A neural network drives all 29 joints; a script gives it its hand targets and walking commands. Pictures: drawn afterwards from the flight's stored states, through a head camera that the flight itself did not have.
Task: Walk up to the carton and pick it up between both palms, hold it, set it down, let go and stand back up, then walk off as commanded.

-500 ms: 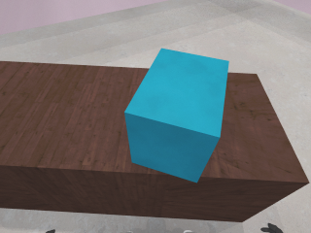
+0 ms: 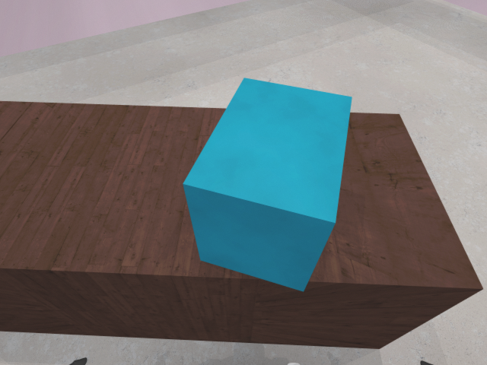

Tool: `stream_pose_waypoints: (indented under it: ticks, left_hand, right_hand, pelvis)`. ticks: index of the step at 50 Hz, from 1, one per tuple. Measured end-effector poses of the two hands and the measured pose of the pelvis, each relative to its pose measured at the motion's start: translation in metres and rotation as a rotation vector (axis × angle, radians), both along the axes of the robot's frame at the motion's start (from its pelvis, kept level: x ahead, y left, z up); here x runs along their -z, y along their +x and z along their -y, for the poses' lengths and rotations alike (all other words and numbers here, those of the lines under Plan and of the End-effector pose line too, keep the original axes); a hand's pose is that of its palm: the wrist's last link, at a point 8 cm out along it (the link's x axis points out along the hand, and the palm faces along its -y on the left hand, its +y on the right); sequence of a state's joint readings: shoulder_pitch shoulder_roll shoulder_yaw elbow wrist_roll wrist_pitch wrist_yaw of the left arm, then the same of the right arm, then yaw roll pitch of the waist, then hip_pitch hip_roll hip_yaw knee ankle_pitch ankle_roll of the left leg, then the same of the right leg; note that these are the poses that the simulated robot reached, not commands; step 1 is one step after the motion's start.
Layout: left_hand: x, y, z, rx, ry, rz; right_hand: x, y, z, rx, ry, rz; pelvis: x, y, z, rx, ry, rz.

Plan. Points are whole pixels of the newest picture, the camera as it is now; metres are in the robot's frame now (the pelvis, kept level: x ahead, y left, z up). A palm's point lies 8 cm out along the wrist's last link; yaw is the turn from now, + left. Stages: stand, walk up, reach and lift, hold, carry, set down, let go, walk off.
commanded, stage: stand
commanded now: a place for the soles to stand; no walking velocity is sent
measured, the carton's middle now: (273, 182) +0.48 -0.04 -0.01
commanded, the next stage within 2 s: reach and lift in 0.48 s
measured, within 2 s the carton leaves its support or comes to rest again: neither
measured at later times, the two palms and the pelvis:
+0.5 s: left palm out of the picture +0.10 +0.30 -0.09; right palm out of the picture +0.11 -0.31 -0.09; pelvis +0.00 +0.00 +0.00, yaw +0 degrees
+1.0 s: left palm (97, 360) +0.16 +0.25 -0.07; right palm out of the picture +0.09 -0.27 -0.08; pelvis -0.02 -0.01 +0.01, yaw +0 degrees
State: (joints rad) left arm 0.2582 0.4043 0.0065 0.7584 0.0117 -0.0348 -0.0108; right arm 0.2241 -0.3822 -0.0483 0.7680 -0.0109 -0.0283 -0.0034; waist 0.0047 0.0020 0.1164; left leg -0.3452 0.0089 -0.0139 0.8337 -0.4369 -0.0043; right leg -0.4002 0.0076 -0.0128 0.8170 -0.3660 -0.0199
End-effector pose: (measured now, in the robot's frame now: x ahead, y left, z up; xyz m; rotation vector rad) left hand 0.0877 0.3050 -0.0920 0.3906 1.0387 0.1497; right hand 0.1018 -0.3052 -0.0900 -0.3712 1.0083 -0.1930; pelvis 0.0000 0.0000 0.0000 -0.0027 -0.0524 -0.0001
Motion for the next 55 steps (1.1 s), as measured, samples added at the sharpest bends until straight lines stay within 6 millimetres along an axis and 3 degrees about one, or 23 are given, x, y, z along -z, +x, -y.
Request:
stream_pose_waypoints:
  ticks: [7,26,29,33,39,42,51,55]
  left_hand:
    - [-0.002,0.009,0.003,0.01,0.004,-0.001]
    - [-0.005,0.01,0.002,0.01,0.004,0.032]
    - [0.003,0.008,0.0,-0.057,0.027,-0.087]
    - [0.006,0.02,0.013,-0.07,0.027,-0.144]
    - [-0.011,0.064,0.042,-0.008,-0.022,0.019]
    - [-0.018,0.076,0.049,0.014,-0.038,0.069]
    - [-0.021,0.068,0.059,0.02,-0.089,0.094]
    - [-0.024,0.064,0.059,0.019,-0.107,0.123]
  right_hand:
    - [0.0,0.004,0.002,0.006,0.004,0.005]
    - [-0.004,0.005,0.001,0.009,0.004,0.046]
    - [0.004,0.004,0.001,-0.03,0.012,0.054]
    - [0.01,0.01,-0.003,-0.05,0.044,0.095]
    - [0.008,0.021,-0.015,-0.028,0.071,0.201]
    - [0.005,0.017,-0.021,0.01,0.082,0.22]
    - [-0.013,-0.011,-0.032,0.034,0.075,0.21]
    - [-0.025,-0.013,-0.036,0.034,0.068,0.246]
  pelvis:
    - [-0.001,0.005,0.002,0.001,0.004,-0.007]
    - [-0.001,0.0,0.001,0.004,0.004,0.0]
    - [0.001,-0.003,0.001,0.004,0.004,0.007]
    - [0.003,-0.009,0.003,0.004,0.006,0.024]
    - [0.003,-0.011,0.006,0.004,0.01,0.026]
    - [0.0,-0.012,0.008,0.004,0.013,0.019]
    - [-0.014,-0.02,0.013,0.004,0.02,-0.012]
    - [-0.018,-0.026,0.012,0.004,0.019,-0.022]
